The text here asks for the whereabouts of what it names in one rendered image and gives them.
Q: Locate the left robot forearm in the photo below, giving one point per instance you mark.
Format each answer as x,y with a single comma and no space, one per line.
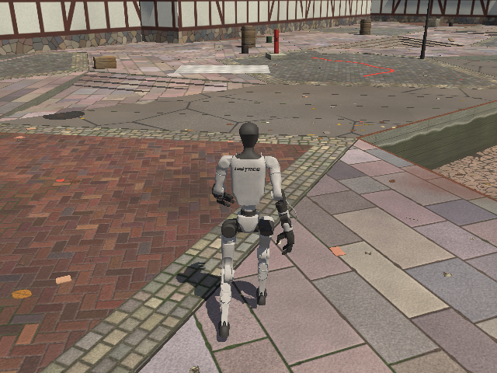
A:
218,197

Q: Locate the right robot forearm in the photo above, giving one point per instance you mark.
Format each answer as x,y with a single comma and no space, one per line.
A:
283,213

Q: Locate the left robot upper arm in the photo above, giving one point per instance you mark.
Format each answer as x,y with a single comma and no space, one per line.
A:
221,173

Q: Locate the left robot hand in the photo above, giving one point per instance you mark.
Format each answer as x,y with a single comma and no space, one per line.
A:
228,198

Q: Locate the right robot upper arm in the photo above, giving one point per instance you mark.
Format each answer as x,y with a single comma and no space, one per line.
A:
275,177

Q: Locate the right robot hand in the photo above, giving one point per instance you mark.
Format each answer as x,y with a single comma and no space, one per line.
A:
290,241

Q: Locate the robot right shin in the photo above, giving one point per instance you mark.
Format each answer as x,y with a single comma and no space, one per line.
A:
263,269

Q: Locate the humanoid robot head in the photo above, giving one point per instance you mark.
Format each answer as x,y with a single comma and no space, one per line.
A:
249,133

